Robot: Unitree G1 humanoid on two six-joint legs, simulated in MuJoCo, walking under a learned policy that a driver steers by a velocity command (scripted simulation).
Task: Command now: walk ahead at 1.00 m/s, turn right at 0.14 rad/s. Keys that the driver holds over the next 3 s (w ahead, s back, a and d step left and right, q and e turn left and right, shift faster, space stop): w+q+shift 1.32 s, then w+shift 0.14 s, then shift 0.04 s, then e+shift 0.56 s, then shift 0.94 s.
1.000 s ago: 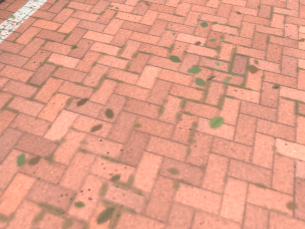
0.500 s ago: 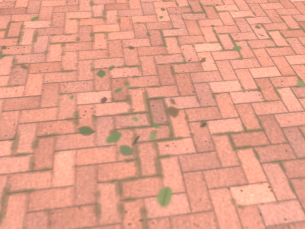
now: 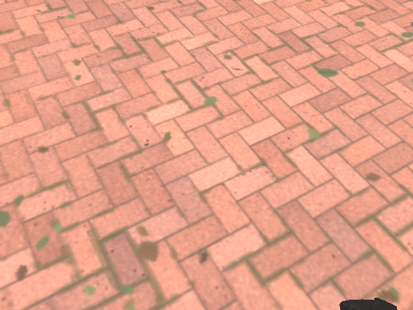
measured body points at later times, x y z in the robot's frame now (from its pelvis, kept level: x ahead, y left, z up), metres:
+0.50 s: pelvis +0.48 +0.13 +0.01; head +0.51 +0.14 +0.46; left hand +0.67 +0.39 -0.04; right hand +0.49 -0.17 -0.11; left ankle +0.36 +0.16 -0.73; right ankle +0.72 +0.00 -0.67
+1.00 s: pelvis +0.92 +0.29 -0.02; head +0.94 +0.32 +0.43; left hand +0.66 +0.44 -0.14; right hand +1.28 +0.34 -0.05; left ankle +1.01 +0.47 -0.69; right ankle +0.82 +0.06 -0.73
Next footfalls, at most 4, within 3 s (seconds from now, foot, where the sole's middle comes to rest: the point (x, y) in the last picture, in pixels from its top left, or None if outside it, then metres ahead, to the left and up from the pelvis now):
0.20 left None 0.40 0.16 -0.77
0.62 right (193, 207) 0.85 0.08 -0.77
1.06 left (95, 156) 1.07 0.49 -0.77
1.46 right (56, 94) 1.43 0.75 -0.77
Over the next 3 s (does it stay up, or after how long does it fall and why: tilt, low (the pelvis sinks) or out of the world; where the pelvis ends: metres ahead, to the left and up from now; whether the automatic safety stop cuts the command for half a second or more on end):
stays up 1.41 0.95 0.01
